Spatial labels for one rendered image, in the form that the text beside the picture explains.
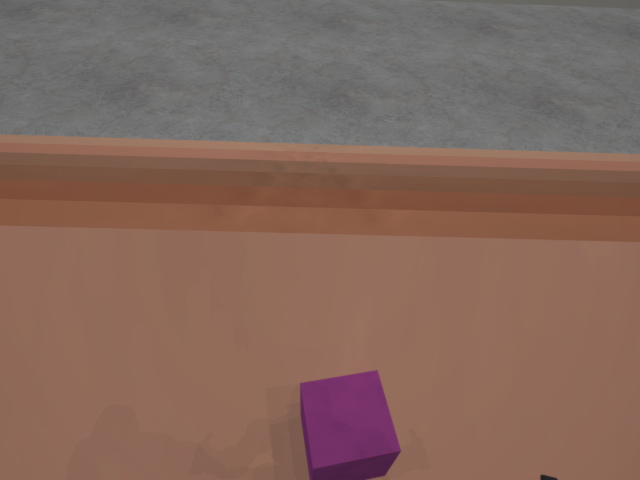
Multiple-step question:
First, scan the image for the carton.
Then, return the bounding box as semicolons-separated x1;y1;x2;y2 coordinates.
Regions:
300;370;401;480

